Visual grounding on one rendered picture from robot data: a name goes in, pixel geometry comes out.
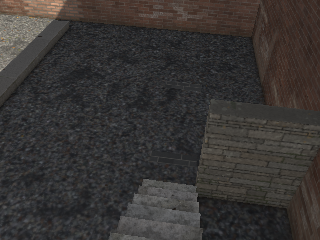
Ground stairs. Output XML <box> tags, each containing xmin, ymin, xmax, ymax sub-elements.
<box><xmin>109</xmin><ymin>179</ymin><xmax>203</xmax><ymax>240</ymax></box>

